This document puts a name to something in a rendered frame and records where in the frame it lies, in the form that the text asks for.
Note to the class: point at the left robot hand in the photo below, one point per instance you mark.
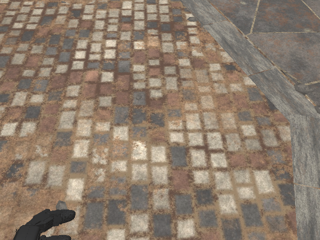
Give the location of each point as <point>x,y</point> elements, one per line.
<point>42,222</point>

